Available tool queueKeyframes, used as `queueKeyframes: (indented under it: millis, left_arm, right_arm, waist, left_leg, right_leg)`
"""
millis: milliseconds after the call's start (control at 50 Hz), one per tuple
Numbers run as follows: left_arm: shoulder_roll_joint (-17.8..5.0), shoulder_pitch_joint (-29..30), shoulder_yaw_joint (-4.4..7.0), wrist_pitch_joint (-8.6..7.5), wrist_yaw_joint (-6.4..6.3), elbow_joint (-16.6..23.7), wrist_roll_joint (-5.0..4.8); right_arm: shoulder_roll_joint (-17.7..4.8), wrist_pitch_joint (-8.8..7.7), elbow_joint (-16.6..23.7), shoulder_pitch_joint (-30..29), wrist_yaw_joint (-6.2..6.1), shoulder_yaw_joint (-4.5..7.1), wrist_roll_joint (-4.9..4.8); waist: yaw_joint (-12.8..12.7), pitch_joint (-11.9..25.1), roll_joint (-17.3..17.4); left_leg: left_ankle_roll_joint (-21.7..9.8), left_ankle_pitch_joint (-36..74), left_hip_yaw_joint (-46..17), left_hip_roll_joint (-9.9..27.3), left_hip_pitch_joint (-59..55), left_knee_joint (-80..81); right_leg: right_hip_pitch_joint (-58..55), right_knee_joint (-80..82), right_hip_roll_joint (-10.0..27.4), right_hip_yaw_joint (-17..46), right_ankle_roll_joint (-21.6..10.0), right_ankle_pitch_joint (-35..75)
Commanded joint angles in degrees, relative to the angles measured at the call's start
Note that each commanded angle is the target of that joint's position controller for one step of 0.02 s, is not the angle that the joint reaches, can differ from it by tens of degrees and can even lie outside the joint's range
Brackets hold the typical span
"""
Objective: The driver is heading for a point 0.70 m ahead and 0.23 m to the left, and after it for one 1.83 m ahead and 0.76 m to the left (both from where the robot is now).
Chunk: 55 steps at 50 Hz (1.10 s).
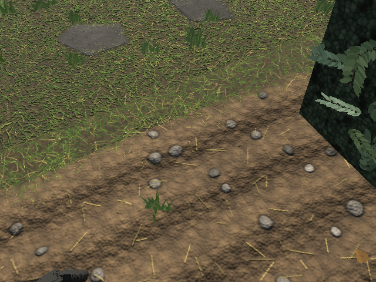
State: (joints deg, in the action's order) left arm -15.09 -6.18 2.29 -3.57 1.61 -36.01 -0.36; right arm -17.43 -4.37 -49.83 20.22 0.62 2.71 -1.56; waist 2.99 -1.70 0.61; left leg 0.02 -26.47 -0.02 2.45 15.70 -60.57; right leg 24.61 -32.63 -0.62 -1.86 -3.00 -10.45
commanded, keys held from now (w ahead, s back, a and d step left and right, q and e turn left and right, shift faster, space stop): w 0.12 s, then w+q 0.88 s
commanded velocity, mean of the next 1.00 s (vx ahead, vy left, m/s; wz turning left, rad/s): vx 0.50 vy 0.00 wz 0.37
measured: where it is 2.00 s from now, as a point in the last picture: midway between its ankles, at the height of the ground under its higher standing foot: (89, 166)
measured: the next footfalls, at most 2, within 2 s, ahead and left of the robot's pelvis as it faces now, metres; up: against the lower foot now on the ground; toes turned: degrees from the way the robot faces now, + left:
left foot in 0.44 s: +0.39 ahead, +0.16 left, +0.00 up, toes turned +10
right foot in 0.94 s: +0.71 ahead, +0.05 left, +0.00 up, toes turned +28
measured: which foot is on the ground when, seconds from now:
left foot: up 0.00-0.42, down 0.44-0.94, up 0.96-1.00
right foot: down 0.00-0.44, up 0.46-0.92, down 0.94-1.00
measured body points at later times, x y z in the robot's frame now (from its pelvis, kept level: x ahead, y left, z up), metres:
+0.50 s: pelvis +0.27 +0.06 -0.01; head +0.31 +0.08 +0.44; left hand +0.27 +0.36 -0.14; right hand +0.50 -0.16 -0.10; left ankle +0.36 +0.16 -0.73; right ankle +0.10 -0.10 -0.67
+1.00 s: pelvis +0.55 +0.10 +0.00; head +0.58 +0.10 +0.45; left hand +0.64 +0.41 -0.07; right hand +0.72 -0.15 -0.12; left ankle +0.37 +0.15 -0.68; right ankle +0.68 +0.03 -0.73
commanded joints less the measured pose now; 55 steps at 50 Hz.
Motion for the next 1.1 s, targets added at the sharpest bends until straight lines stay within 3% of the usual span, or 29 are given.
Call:
queueKeyframes:
  millis: [20, 60, 120, 240, 360, 400, 420, 440, 460, 480, 500, 520, 540, 560, 580, 640, 700, 760, 820, 860, 900, 920, 940, 960, 980, 1000, 1020, 1040, 1100]
  left_arm:
    - [-8.00, -10.33, 2.68, -0.43, -0.22, -0.23, 0.17]
    - [-6.41, -7.36, 2.27, -1.05, -0.02, -0.19, 0.66]
    - [-7.97, -7.52, 2.83, -2.11, -0.29, -1.82, 0.29]
    - [-10.01, -10.73, 3.40, -2.30, -1.29, -5.25, 0.59]
    - [-11.22, -13.61, 4.13, -0.94, -1.80, -8.71, -0.34]
    - [-12.50, -12.36, 4.50, -0.14, -2.31, -8.66, -0.50]
    - [-13.08, -11.39, 4.62, 0.44, -2.71, -8.39, -0.53]
    - [-12.09, -11.75, 4.17, 0.89, -3.23, -7.98, -0.27]
    - [-9.59, -13.09, 2.94, 0.52, -3.65, -6.35, 1.27]
    - [-2.78, -18.60, 0.67, -1.23, -2.48, -4.31, 2.01]
    - [-8.35, -12.52, 1.66, -3.05, -1.54, -4.62, -0.04]
    - [-10.00, -7.54, 2.08, -4.07, -1.10, -2.84, -1.60]
    - [-9.23, -5.67, 1.79, -4.59, -1.44, -2.53, -0.89]
    - [-9.42, -4.93, 2.15, -4.57, -1.84, -2.50, 0.45]
    - [-9.42, -5.82, 2.41, -4.01, -1.88, -2.37, 0.82]
    - [-7.55, -6.71, 2.20, -2.33, -2.06, -2.20, 1.30]
    - [-5.73, -0.71, 1.49, -2.04, -2.14, -0.61, 1.50]
    - [-4.60, 5.48, 0.95, -2.62, -1.47, 0.58, 0.91]
    - [-5.86, 9.04, 1.29, -3.26, -0.71, 1.72, 0.12]
    - [-7.28, 8.80, 1.90, -3.72, -0.30, 1.81, -0.01]
    - [-8.46, 4.90, 2.67, -4.21, -0.33, 0.96, -0.15]
    - [-9.71, -0.16, 3.47, -4.45, -0.68, -0.27, 0.18]
    - [-12.30, -8.02, 4.32, -4.65, -1.18, -1.01, 1.20]
    - [-17.18, -14.81, 5.59, -3.92, -1.40, -2.63, 2.04]
    - [-13.76, -15.50, 5.01, -3.45, -0.96, -3.23, 0.34]
    - [-9.52, -12.69, 3.85, -3.11, -1.18, -2.42, 0.12]
    - [-8.11, -9.81, 3.26, -2.62, -1.35, -2.08, 0.58]
    - [-6.88, -7.69, 2.78, -2.34, -1.37, -2.48, 0.81]
    - [-5.88, -5.97, 2.46, -2.77, -1.41, -3.65, 0.89]
  right_arm:
    - [-6.87, -2.25, 6.91, -5.91, -0.06, 1.29, 0.45]
    - [-5.46, -0.89, 6.26, -3.92, 0.09, 1.32, 0.77]
    - [-3.30, 0.52, 6.77, -5.72, -0.17, 0.81, 1.31]
    - [-1.70, 0.49, 8.88, -15.51, 1.07, -0.11, 0.50]
    - [-2.52, 0.54, 13.05, -21.66, 2.67, 0.08, 0.50]
    - [-3.85, 0.62, 13.56, -19.20, 3.03, 0.79, 0.79]
    - [-5.35, 0.75, 12.66, -14.02, 2.97, 1.80, 0.88]
    - [-8.32, 0.89, 10.33, -5.23, 2.51, 3.59, 0.71]
    - [-13.83, 1.37, 9.12, 3.92, 1.46, 5.37, 0.49]
    - [-17.07, 1.01, 9.55, 2.81, 1.78, 5.48, 0.07]
    - [-11.56, 0.82, 10.27, 4.17, 1.80, 4.15, 0.00]
    - [-9.62, 0.58, 10.40, 1.89, 1.56, 3.61, 0.42]
    - [-8.99, 0.53, 11.16, -1.28, 1.36, 3.39, 0.56]
    - [-7.57, 0.66, 12.02, -4.39, 1.16, 2.97, 0.86]
    - [-6.62, 0.67, 13.03, -6.09, 0.90, 2.56, 1.59]
    - [-7.02, 0.48, 13.43, -6.49, 0.15, 2.81, 1.24]
    - [-8.54, 0.62, 12.58, -4.27, -0.90, 3.35, 0.76]
    - [-8.73, 1.21, 11.68, -1.76, -1.45, 3.48, 0.38]
    - [-8.71, 1.79, 10.59, 1.03, -1.63, 3.59, -0.02]
    - [-8.31, 2.20, 10.47, 1.38, -1.82, 3.60, 0.01]
    - [-8.08, 2.57, 10.86, 0.14, -1.87, 3.71, 0.17]
    - [-6.62, 2.59, 11.38, -0.60, -1.75, 3.23, 0.32]
    - [-3.55, 2.34, 12.53, -1.22, -1.47, 2.06, 0.93]
    - [0.12, 1.80, 13.90, 6.19, -1.53, 0.88, -0.10]
    - [-4.11, 1.53, 13.63, 7.24, -1.62, 1.26, -0.66]
    - [-8.26, 1.80, 13.49, 2.03, -1.58, 2.44, -0.60]
    - [-8.49, 2.17, 14.25, -1.94, -1.60, 2.66, 0.01]
    - [-7.80, 2.28, 15.05, -4.19, -1.41, 2.79, 0.58]
    - [-4.35, 3.18, 15.54, -3.66, -0.65, 2.57, -0.11]
  waist:
    - [-6.09, 6.66, -5.22]
    - [-2.68, 5.03, -6.03]
    - [-1.59, 2.58, -4.46]
    - [-5.42, -0.92, -3.51]
    - [-7.24, -2.81, -3.41]
    - [-5.27, -0.28, -4.99]
    - [-2.16, 3.29, -5.35]
    - [1.82, 8.31, -3.92]
    - [4.71, 14.88, 4.36]
    - [-1.24, 21.00, 16.45]
    - [3.31, 21.71, 9.29]
    - [3.46, 13.91, 6.77]
    - [1.57, 9.82, 1.06]
    - [-0.43, 6.73, -0.25]
    - [-2.39, 6.11, 1.36]
    - [-3.98, 4.46, 2.18]
    - [-2.22, 2.36, 2.20]
    - [0.33, 1.80, 3.56]
    - [1.49, 1.52, 4.16]
    - [0.76, 1.74, 4.98]
    - [-1.75, 2.52, 6.80]
    - [-4.47, 5.30, 6.48]
    - [-8.19, 12.47, 2.72]
    - [-6.53, 20.88, -13.15]
    - [-6.70, 19.99, -16.73]
    - [-8.07, 11.79, -9.96]
    - [-7.60, 6.90, -6.03]
    - [-6.54, 3.14, -5.04]
    - [-4.07, 0.93, -7.57]
  left_leg:
    - [-0.85, 5.21, -2.87, 4.51, 28.01, -8.42]
    - [-0.24, 8.78, -3.52, 5.91, 21.65, -4.64]
    - [1.30, 13.67, -3.01, 6.03, 21.68, 1.59]
    - [0.58, 31.54, -2.07, 3.82, 20.73, 20.02]
    - [-2.83, 25.19, -0.90, 1.87, 23.85, 26.67]
    - [-4.73, 19.28, 2.48, -0.91, 18.41, 27.05]
    - [-5.98, 18.58, 4.77, -3.41, 10.83, 28.04]
    - [-7.80, 20.47, 5.14, -5.88, -2.01, 29.59]
    - [-12.20, 23.97, -10.77, 4.28, -19.63, 29.34]
    - [-22.72, 10.72, -42.32, 15.67, -36.65, 37.54]
    - [-20.91, 4.99, -44.36, 15.57, -37.71, 42.47]
    - [-18.70, 8.55, -36.49, 13.94, -31.57, 43.11]
    - [-17.33, 13.93, -30.84, 11.85, -23.74, 43.26]
    - [-16.70, 20.07, -26.54, 10.12, -16.38, 44.20]
    - [-16.64, 24.22, -24.42, 8.84, -11.68, 45.47]
    - [-17.43, 30.24, -19.92, 7.00, -4.77, 47.83]
    - [-15.42, 30.49, -15.92, 4.28, -1.80, 48.12]
    - [-12.93, 25.82, -14.80, 2.23, -0.43, 46.89]
    - [-12.24, 22.70, -18.82, 3.72, -3.61, 44.10]
    - [-11.49, 21.78, -22.44, 4.96, -7.28, 40.82]
    - [-10.33, 23.99, -24.62, 5.07, -8.36, 36.96]
    - [-8.77, 26.60, -23.35, 2.64, -7.04, 31.98]
    - [-6.72, 22.75, -19.52, -0.43, -1.24, 18.62]
    - [-2.27, 0.97, -11.01, -8.91, 18.51, -0.76]
    - [-1.35, -7.54, -10.49, -5.45, 28.14, -10.41]
    - [-0.89, -2.41, -10.64, -2.78, 30.75, -13.76]
    - [-0.55, 1.92, -8.38, -0.87, 29.68, -13.52]
    - [-0.35, 4.83, -7.91, 0.62, 28.50, -11.02]
    - [-0.18, 8.42, -6.21, 3.29, 23.80, -6.74]
  right_leg:
    - [-27.00, 16.34, 16.35, 23.55, -12.07, 4.76]
    - [-18.94, 20.07, 14.43, 19.15, -11.77, 9.09]
    - [-14.61, 23.77, 13.91, 14.26, -12.54, 12.32]
    - [-16.23, 26.13, 12.56, 3.16, -8.57, 10.79]
    - [-28.14, 21.60, 16.52, -0.47, -6.04, 15.18]
    - [-30.14, 14.94, 16.32, -2.59, -4.39, 32.20]
    - [-29.62, 7.26, 15.12, -4.61, -3.03, 42.27]
    - [-25.07, -4.73, 12.50, -7.04, -1.10, 44.82]
    - [-10.47, -24.04, 9.53, -8.07, 1.64, 26.32]
    - [13.22, -40.95, -2.68, -0.44, 4.79, -21.93]
    - [19.38, -45.09, -0.11, 8.24, 3.56, -21.85]
    - [22.66, -43.88, 2.08, 7.45, 2.47, -16.64]
    - [20.86, -39.98, 4.44, 6.99, 2.13, -12.25]
    - [17.57, -35.31, 5.87, 6.79, 2.61, -9.69]
    - [13.77, -33.33, 6.81, 7.26, 3.00, -8.05]
    - [11.31, -26.93, 6.58, 5.89, 5.35, -5.70]
    - [11.06, -15.09, 5.08, 5.23, 7.02, 5.08]
    - [6.30, -3.21, 2.18, 4.73, 7.23, 14.50]
    - [4.40, 2.06, 0.74, 5.88, 6.55, 14.97]
    - [3.17, 4.71, 0.42, 6.95, 5.37, 11.34]
    - [-2.21, 6.66, 0.25, 6.25, 3.39, 7.24]
    - [-10.33, 8.67, 0.95, 5.79, 1.66, 7.67]
    - [-24.39, 6.87, 8.70, 12.35, -1.92, 5.97]
    - [-45.28, 9.14, 22.04, 35.61, -11.15, -3.26]
    - [-45.67, 13.68, 25.78, 48.07, -12.80, -16.99]
    - [-38.57, 15.21, 23.17, 40.28, -10.14, -19.86]
    - [-31.47, 15.81, 20.57, 31.91, -8.06, -14.04]
    - [-25.33, 17.32, 18.16, 26.08, -7.41, -7.78]
    - [-17.72, 21.46, 14.88, 15.47, -6.84, 0.77]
